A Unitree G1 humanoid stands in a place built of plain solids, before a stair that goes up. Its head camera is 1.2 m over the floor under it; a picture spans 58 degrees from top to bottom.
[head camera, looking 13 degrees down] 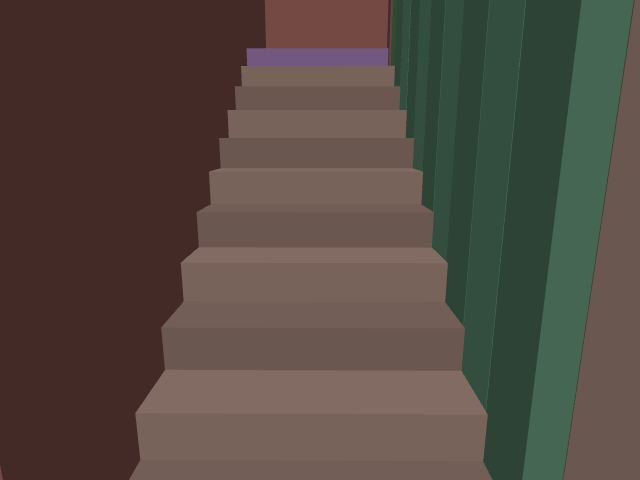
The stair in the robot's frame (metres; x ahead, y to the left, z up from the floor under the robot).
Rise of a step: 0.17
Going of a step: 0.27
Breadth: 1.13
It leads straight ahead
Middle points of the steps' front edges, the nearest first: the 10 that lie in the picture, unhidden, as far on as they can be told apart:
1.22 0.03 0.35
1.49 0.03 0.52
1.76 0.03 0.69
2.03 0.02 0.87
2.30 0.02 1.04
2.57 0.02 1.21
2.84 0.02 1.39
3.11 0.02 1.56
3.38 0.02 1.73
3.65 0.01 1.90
